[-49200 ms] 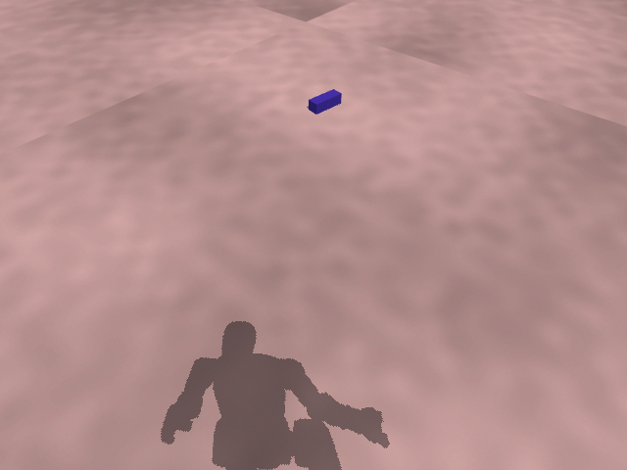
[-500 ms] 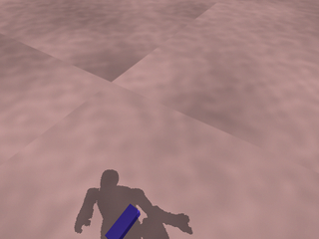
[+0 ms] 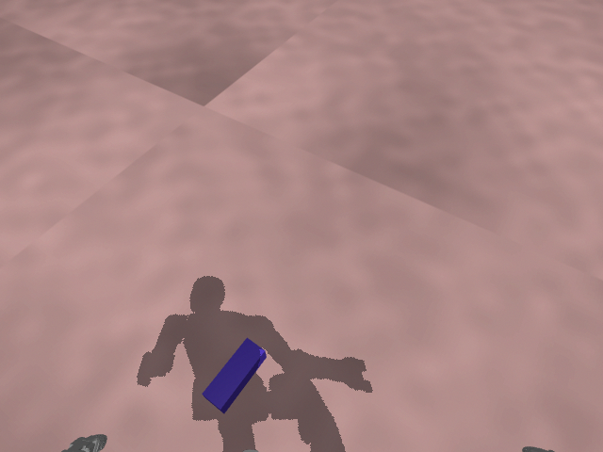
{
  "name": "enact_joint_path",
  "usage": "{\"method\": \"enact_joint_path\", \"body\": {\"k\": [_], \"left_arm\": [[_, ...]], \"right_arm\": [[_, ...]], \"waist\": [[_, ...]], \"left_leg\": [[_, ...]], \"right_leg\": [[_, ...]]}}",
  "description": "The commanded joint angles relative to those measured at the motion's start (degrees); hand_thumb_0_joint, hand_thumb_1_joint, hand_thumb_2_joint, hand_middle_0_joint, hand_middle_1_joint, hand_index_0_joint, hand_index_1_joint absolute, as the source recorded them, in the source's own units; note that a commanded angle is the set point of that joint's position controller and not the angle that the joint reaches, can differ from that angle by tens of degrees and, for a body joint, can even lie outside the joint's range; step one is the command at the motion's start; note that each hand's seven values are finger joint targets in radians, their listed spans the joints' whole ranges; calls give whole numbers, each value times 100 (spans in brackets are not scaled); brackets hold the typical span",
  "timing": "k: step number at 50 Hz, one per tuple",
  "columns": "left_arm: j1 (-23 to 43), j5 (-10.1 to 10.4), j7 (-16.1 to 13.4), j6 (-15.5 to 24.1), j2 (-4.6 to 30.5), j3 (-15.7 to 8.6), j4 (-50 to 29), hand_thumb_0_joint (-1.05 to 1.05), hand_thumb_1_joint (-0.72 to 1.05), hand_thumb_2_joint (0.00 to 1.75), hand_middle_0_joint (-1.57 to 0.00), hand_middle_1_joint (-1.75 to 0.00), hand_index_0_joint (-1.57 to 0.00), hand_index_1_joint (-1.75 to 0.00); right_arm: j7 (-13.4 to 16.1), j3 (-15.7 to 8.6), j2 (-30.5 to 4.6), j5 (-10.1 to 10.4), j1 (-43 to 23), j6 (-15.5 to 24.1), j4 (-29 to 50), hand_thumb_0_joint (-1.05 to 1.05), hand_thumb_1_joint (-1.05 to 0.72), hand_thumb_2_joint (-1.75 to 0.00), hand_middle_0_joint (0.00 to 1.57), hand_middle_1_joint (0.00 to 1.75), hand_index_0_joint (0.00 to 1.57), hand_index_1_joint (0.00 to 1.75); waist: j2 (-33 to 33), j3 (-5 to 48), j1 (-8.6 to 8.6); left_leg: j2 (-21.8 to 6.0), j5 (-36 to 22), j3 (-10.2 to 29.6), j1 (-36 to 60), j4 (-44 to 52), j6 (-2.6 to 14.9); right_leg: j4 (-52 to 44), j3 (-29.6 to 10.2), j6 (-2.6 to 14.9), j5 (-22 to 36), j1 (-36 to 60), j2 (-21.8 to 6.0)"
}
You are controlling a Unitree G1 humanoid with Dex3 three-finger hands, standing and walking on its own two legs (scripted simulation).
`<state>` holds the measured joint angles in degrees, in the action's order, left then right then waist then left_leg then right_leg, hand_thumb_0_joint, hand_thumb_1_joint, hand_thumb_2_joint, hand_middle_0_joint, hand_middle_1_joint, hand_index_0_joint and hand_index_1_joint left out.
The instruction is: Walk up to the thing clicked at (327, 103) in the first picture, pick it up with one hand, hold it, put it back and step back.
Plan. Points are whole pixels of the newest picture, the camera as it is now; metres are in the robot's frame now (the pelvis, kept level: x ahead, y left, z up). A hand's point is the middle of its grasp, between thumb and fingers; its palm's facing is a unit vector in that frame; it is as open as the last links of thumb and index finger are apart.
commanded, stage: step back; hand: left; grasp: from above
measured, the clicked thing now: (235, 374) +0.42 +0.21 -0.73
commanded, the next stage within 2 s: none
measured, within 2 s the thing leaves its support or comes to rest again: neither
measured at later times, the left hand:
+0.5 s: hand out of the picture +0.03 +0.28 -0.16, palm faces -0.13 -0.91 -0.39, open 7.4 cm
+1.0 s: hand out of the picture -0.11 +0.29 -0.15, palm faces -0.03 -0.93 -0.38, open 7.4 cm
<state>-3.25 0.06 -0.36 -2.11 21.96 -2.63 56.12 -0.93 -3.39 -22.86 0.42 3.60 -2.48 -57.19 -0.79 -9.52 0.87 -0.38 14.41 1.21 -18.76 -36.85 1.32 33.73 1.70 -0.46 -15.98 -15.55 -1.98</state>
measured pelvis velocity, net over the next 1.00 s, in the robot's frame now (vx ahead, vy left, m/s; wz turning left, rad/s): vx -0.25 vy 0.03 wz -0.02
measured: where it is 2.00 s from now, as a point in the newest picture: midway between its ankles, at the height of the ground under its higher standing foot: outside the picture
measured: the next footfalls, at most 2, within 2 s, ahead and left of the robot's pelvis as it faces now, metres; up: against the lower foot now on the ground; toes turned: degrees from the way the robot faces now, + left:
left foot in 0.12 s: +0.01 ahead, +0.13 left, +0.00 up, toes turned -2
right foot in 0.54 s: -0.10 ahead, -0.11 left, +0.00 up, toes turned -3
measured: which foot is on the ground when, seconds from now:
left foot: down 0.00-0.00, up 0.02-0.10, down 0.12-0.56, up 0.58-0.88, down 0.90-1.00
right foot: down 0.00-0.12, up 0.14-0.52, down 0.54-0.92, up 0.94-1.00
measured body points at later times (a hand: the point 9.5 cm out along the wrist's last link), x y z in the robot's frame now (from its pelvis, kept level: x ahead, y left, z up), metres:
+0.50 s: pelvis -0.10 +0.02 -0.01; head -0.03 +0.03 +0.43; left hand +0.04 +0.33 -0.13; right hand -0.04 -0.29 -0.13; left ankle -0.03 +0.13 -0.73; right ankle -0.14 -0.11 -0.71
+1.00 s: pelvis -0.25 +0.03 +0.00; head -0.19 +0.05 +0.44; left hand -0.11 +0.34 -0.12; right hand -0.18 -0.29 -0.11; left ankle -0.24 +0.14 -0.73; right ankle -0.20 -0.10 -0.69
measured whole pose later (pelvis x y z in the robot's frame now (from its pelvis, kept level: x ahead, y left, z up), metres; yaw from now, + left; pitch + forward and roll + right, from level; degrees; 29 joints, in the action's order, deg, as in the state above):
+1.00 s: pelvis -0.25 +0.03 +0.00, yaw -1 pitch -3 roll +0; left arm -6.1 -1.1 -1.1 -4.3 22.2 -3.8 45.4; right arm -0.4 -2.6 -21.5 -2.0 10.0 -1.3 -50.7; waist 2.1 -11.0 0.6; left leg 1.9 19.3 1.7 -15.0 -37.5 1.8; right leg 55.1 -6.2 0.6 -28.2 -27.6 3.5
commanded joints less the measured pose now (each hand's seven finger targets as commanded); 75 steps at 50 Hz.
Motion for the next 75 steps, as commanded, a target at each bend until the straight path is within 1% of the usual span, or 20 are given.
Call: {"method": "enact_joint_path", "body": {"k": [1,5,6,8,12,19,25,27,29,33,39,44,45,47,50,61,64,66,69,75], "left_arm": [[489,-184,-92,102,1769,-422,-829,0,90,90,-20,-30,-20,-30],[598,-116,-123,17,1327,-304,-1071,0,90,90,-20,-30,-20,-30],[372,-24,-142,-25,1022,-266,-1163,0,90,90,-20,-30,-20,-30],[27,-51,-249,-86,1078,-295,-1100,0,90,90,-20,-30,-20,-30],[-325,-13,-232,-63,1269,-347,-903,0,90,90,-20,-30,-20,-30],[-205,-93,-132,15,1114,-430,-1258,0,90,90,-20,-30,-20,-30],[-1076,-135,-34,70,968,-487,-924,0,90,90,-20,-30,-20,-30],[-1351,-237,-41,139,1203,-560,-882,0,90,90,-20,-30,-20,-30],[-632,-246,-28,148,2162,-732,-1268,0,90,90,-20,-30,-20,-30],[72,-171,-108,169,1339,-572,-1479,0,90,90,-20,-30,-20,-30],[-631,-206,-175,120,1265,-549,-1584,0,90,90,-20,-30,-20,-30],[-388,-95,-98,-18,1344,-473,-1722,0,90,90,-20,-30,-20,-30],[-535,-90,-84,-45,1149,-416,-1748,0,90,90,-20,-30,-20,-30],[102,-145,-186,-11,1215,-527,-1818,0,90,90,-20,-30,-20,-30],[-590,-19,-176,-36,1110,-522,-1410,0,90,90,-20,-30,-20,-30],[-1054,-118,-56,80,976,-488,-1129,0,90,90,-20,-30,-20,-30],[-1673,-237,-51,141,1218,-558,-867,0,90,90,-20,-30,-20,-30],[-877,-275,-30,105,2318,-786,-1228,0,90,90,-20,-30,-20,-30],[-19,-235,-126,169,1496,-574,-1454,0,90,90,-20,-30,-20,-30],[-567,-276,-198,90,1403,-557,-1481,0,90,90,-20,-30,-20,-30]], "right_arm": [[3,-318,-998,-49,767,-86,491,0,-90,-90,20,30,20,30],[-5,-373,-1069,-90,1163,79,516,0,-90,-90,20,30,20,30],[33,-459,-1514,-259,1017,147,661,0,-90,-90,20,30,20,30],[80,-518,-1971,-217,813,207,853,0,-90,-90,20,30,20,30],[250,-379,-1341,-220,226,252,1127,0,-90,-90,20,30,20,30],[321,-388,-1349,-192,942,264,1164,0,-90,-90,20,30,20,30],[278,-342,-1459,-151,423,165,1332,0,-90,-90,20,30,20,30],[237,-244,-1250,-71,424,120,1306,0,-90,-90,20,30,20,30],[314,-288,-1124,-71,116,66,1304,0,-90,-90,20,30,20,30],[310,-190,-1070,43,862,118,914,0,-90,-90,20,30,20,30],[318,-137,-1029,-52,686,159,1133,0,-90,-90,20,30,20,30],[222,-245,-992,-158,1347,217,848,0,-90,-90,20,30,20,30],[212,-331,-1242,-261,1218,241,931,0,-90,-90,20,30,20,30],[150,-516,-2160,-272,846,230,1138,0,-90,-90,20,30,20,30],[251,-290,-1421,-265,73,273,1222,0,-90,-90,20,30,20,30],[251,-360,-1465,-215,431,128,1343,0,-90,-90,20,30,20,30],[202,-293,-1275,-94,230,40,1415,0,-90,-90,20,30,20,30],[302,-315,-1096,-85,-64,20,1546,0,-90,-90,20,30,20,30],[267,-295,-1125,8,542,49,1196,0,-90,-90,20,30,20,30],[259,-186,-893,-112,557,134,1287,0,-90,-90,20,30,20,30]], "waist": [[1451,1149,188],[259,966,320],[-1106,936,177],[-1049,1203,137],[-738,1130,-161],[-547,1273,204],[-780,1465,-172],[-156,1419,-263],[1732,685,-390],[951,645,109],[1101,1180,-370],[901,1355,33],[271,1347,-29],[-1353,943,359],[-385,872,-281],[-1056,1350,-4],[-509,1432,-271],[1946,733,-510],[708,581,79],[1186,997,-332]], "left_leg": [[247,1791,308,716,-2158,218],[-209,-886,374,516,838,178],[-1127,-2545,1994,782,1355,409],[-1993,-3846,2751,863,1381,1102],[-1318,-3222,1550,1143,889,1047],[-1549,-3458,1403,1800,674,1414],[-1360,-1895,1048,648,412,953],[-879,-695,713,-374,-135,403],[534,2260,493,-769,-2705,-133],[767,1330,826,-835,-3275,-190],[361,1715,438,-932,-1605,-279],[223,-161,-132,755,1274,-30],[-405,-307,846,1145,1532,181],[-2382,-1419,3207,56,2016,1633],[-1539,-2304,1513,350,1432,1167],[-1295,-2015,1075,1028,690,1061],[-839,-674,874,-201,140,416],[509,2079,478,-847,-2435,-208],[714,1381,892,-850,-3216,-136],[235,1617,241,-648,-863,-201]], "right_leg": [[-1010,-1824,1722,2132,-1001,-2099],[900,-667,652,1095,-461,-583],[2045,-456,305,-277,-1099,389],[3172,-1414,248,-2330,-1379,925],[3917,-1440,154,-1383,-1600,763],[2628,-1009,-70,-1578,-1360,602],[-98,-285,168,-365,324,360],[-900,-1150,438,302,1004,-132],[-1756,-3765,1953,527,-763,-2175],[-961,-1571,1145,2004,-190,-927],[-528,-1735,1441,2994,1366,-1279],[24,-1367,857,2015,415,-915],[417,-1189,543,1058,-352,-551],[2732,-956,102,-2217,-1011,694],[4004,-1386,195,-1448,-1287,853],[265,-315,-27,-862,-81,374],[-937,-853,305,100,943,-12],[-1895,-3617,1802,-192,-873,-2218],[-947,-1698,1247,1671,-607,-1264],[-323,-1477,1147,2587,869,-1217]]}}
